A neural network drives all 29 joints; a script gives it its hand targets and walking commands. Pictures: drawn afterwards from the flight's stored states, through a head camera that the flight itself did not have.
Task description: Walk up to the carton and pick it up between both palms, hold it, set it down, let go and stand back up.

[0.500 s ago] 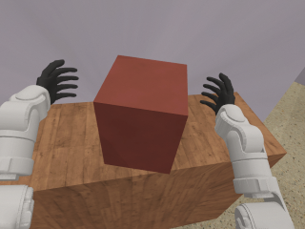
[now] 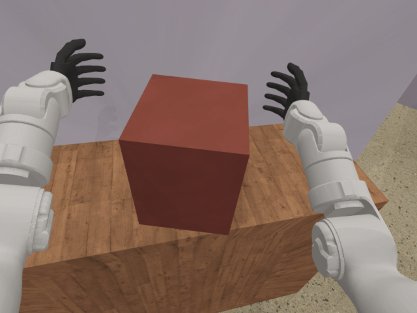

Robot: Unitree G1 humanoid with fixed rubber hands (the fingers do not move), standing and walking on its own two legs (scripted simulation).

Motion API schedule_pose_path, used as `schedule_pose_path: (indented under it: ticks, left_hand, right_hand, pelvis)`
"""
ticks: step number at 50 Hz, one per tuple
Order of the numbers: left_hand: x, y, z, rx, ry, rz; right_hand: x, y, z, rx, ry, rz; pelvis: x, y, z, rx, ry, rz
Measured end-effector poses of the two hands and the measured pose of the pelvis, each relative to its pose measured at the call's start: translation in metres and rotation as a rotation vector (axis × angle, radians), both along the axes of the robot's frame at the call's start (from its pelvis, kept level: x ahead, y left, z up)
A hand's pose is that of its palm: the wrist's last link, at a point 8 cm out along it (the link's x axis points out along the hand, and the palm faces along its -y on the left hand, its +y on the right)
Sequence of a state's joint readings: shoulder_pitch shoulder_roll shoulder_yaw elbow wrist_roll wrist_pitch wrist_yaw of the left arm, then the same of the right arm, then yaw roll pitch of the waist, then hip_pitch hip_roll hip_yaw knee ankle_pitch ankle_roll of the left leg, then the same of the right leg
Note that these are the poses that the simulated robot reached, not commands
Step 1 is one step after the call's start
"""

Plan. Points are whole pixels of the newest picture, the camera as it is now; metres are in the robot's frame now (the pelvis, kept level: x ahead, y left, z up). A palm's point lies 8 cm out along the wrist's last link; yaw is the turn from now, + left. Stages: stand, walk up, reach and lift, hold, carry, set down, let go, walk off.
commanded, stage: reach and lift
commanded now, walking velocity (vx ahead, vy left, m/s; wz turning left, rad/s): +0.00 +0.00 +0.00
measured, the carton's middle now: (191, 156) +0.43 -0.06 +0.08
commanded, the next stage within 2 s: none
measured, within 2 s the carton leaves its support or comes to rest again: neither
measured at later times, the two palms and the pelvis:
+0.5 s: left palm (89, 125) +0.47 +0.13 +0.16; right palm (269, 136) +0.39 -0.21 +0.15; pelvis +0.01 +0.00 +0.00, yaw +0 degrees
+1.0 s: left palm (109, 135) +0.47 +0.10 +0.13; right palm (264, 147) +0.39 -0.20 +0.13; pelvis +0.00 -0.01 -0.01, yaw -1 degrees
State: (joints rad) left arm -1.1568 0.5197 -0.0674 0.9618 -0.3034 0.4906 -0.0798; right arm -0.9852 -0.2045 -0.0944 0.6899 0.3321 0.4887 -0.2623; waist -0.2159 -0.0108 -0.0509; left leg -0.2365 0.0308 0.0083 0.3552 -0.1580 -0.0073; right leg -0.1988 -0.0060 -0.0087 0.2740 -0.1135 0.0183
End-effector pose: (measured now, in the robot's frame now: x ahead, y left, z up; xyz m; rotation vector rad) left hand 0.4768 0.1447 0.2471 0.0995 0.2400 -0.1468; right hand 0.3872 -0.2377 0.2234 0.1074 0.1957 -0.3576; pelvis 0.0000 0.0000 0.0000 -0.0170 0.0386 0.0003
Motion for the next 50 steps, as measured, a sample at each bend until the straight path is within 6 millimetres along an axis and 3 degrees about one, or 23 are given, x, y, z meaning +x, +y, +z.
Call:
schedule_pose_path:
  ticks: [13,21,26,31,39,50]
  left_hand:
    - [0.014,-0.017,-0.017,-0.015,-0.006,-0.025]
    - [0.005,-0.011,-0.063,0.035,0.047,-0.005]
    - [-0.004,-0.017,-0.093,0.022,0.069,-0.01]
    - [-0.006,-0.027,-0.112,0.009,0.083,-0.007]
    - [0.0,-0.037,-0.115,-0.001,0.052,-0.005]
    - [-0.003,-0.046,-0.115,-0.011,0.055,-0.022]
  right_hand:
    - [0.017,0.015,0.0,-0.044,0.008,-0.007]
    - [0.015,0.027,-0.045,-0.007,0.051,-0.005]
    - [0.005,0.028,-0.075,-0.006,0.082,-0.008]
    - [-0.001,0.022,-0.089,-0.014,0.102,-0.044]
    - [0.0,0.02,-0.097,-0.022,0.099,-0.051]
    - [0.003,0.035,-0.097,-0.023,0.086,-0.031]
  pelvis:
    - [0.012,-0.005,0.0,-0.003,-0.001,0.002]
    - [0.009,0.0,0.0,-0.004,0.014,0.006]
    - [0.004,0.0,-0.001,-0.007,0.037,0.002]
    - [-0.001,-0.002,-0.004,-0.005,0.073,-0.009]
    - [-0.001,-0.003,-0.006,-0.001,0.11,-0.024]
    - [-0.001,-0.006,-0.006,-0.002,0.104,-0.022]
